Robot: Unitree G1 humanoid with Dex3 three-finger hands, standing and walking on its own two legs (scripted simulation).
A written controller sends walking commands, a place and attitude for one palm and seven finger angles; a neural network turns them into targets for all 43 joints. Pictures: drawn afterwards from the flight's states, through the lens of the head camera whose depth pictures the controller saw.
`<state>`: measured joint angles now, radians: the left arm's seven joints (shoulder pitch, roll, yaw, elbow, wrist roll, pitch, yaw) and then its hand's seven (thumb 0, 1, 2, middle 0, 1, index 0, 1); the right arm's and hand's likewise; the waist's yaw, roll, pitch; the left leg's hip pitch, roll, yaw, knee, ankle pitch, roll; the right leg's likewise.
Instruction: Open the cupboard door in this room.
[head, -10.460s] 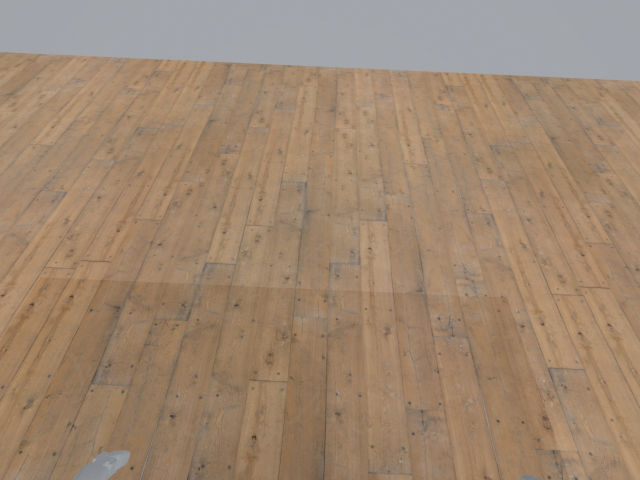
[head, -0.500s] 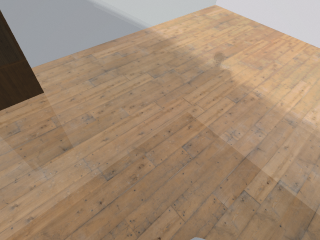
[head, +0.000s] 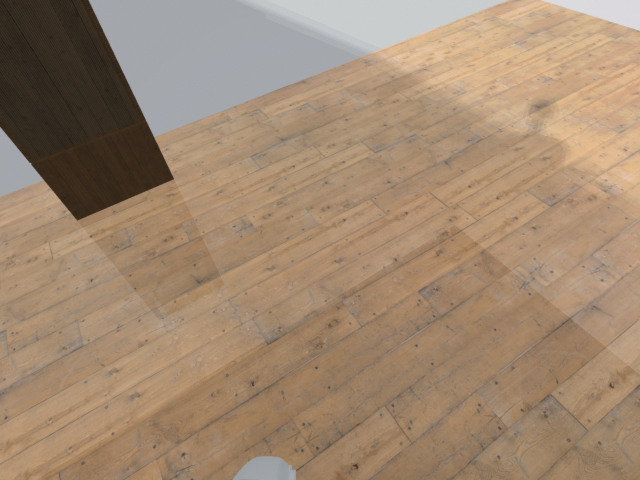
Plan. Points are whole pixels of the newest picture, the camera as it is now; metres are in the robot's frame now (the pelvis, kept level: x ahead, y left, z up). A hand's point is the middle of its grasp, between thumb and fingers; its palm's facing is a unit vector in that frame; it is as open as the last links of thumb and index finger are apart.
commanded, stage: turn or walk to find it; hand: left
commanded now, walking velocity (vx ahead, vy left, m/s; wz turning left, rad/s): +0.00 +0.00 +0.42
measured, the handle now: out of the picture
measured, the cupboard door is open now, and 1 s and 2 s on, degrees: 0 0 0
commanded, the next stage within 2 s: stand and wait in 1.46 s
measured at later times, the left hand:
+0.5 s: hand out of the picture -0.02 +0.27 -0.17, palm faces +0.25 -0.94 -0.24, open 7.4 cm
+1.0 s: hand out of the picture -0.06 +0.18 -0.15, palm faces +0.43 -0.86 -0.27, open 7.4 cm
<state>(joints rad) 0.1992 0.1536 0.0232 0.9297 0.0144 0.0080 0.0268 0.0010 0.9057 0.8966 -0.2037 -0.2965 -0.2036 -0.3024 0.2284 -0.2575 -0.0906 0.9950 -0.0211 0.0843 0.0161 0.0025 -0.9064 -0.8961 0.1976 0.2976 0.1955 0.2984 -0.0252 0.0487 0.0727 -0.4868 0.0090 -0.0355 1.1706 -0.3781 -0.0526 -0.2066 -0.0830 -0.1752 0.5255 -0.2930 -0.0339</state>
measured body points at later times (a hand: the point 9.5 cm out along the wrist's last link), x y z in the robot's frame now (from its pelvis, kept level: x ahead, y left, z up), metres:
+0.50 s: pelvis -0.03 +0.05 +0.00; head +0.00 +0.07 +0.45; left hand -0.03 +0.32 -0.15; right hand +0.11 -0.17 -0.13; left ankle -0.04 +0.15 -0.74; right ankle -0.02 -0.10 -0.67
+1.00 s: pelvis -0.04 -0.02 +0.00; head +0.00 -0.03 +0.45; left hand -0.08 +0.23 -0.13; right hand +0.09 -0.24 -0.17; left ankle -0.14 +0.13 -0.65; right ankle -0.01 -0.10 -0.74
